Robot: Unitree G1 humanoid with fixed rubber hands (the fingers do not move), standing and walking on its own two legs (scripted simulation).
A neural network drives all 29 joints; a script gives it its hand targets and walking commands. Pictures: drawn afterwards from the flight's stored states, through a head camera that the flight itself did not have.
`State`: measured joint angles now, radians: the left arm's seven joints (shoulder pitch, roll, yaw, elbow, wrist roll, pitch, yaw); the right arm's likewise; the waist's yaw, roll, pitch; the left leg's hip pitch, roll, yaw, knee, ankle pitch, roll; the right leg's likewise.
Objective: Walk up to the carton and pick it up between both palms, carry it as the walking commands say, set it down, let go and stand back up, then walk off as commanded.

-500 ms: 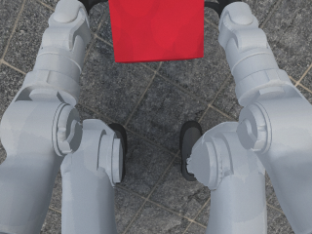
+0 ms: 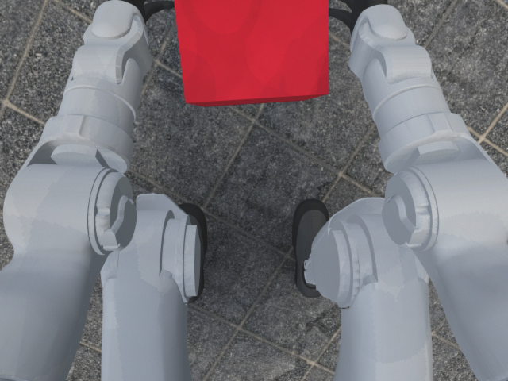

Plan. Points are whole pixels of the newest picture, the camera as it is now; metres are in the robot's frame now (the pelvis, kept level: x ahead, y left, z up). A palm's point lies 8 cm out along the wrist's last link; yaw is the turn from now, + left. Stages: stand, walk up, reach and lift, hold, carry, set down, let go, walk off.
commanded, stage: reach and lift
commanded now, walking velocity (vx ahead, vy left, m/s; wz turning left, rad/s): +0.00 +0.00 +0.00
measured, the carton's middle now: (250, 23) +0.55 +0.03 -0.27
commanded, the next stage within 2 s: none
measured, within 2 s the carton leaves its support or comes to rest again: leaves its support in 0.04 s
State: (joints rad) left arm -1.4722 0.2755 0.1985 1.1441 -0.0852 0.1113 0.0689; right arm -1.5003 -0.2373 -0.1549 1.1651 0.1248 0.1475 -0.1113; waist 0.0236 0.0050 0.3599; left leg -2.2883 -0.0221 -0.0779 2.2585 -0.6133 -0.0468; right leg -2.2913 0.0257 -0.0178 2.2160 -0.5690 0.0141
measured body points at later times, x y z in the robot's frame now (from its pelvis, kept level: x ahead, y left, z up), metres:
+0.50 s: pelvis -0.02 +0.00 +0.01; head +0.34 +0.03 +0.27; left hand +0.54 +0.19 -0.14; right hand +0.55 -0.09 -0.14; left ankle +0.10 +0.13 -0.32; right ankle +0.12 -0.12 -0.32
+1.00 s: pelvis -0.03 +0.00 +0.04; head +0.31 +0.04 +0.32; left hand +0.53 +0.18 -0.08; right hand +0.54 -0.08 -0.08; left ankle +0.10 +0.13 -0.32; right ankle +0.12 -0.12 -0.32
